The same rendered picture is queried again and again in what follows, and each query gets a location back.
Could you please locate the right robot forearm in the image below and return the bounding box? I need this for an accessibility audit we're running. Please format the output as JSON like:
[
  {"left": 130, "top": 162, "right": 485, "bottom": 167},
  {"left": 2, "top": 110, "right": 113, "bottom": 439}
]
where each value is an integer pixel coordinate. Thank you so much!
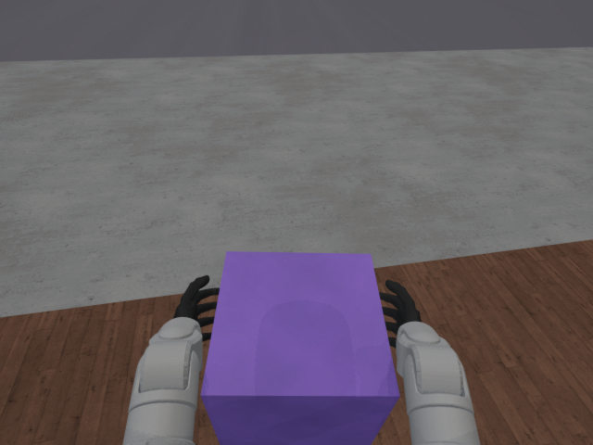
[{"left": 396, "top": 322, "right": 481, "bottom": 445}]

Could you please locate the left robot hand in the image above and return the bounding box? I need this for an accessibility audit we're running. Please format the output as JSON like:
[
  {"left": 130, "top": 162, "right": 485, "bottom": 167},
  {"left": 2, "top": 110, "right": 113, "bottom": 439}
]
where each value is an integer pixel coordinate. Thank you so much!
[{"left": 173, "top": 275, "right": 220, "bottom": 342}]

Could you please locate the left robot forearm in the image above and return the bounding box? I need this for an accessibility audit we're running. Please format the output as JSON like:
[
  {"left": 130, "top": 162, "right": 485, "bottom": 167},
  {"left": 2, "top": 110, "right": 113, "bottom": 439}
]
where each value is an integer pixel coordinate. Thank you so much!
[{"left": 122, "top": 317, "right": 203, "bottom": 445}]

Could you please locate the right robot hand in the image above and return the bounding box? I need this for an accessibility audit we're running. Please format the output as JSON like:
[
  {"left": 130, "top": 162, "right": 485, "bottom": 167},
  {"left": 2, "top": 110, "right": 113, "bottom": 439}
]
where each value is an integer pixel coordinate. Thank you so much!
[{"left": 379, "top": 280, "right": 422, "bottom": 348}]

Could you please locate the carton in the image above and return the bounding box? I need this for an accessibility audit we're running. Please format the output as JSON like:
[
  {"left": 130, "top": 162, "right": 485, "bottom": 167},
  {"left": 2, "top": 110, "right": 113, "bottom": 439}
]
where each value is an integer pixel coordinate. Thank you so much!
[{"left": 200, "top": 251, "right": 400, "bottom": 445}]

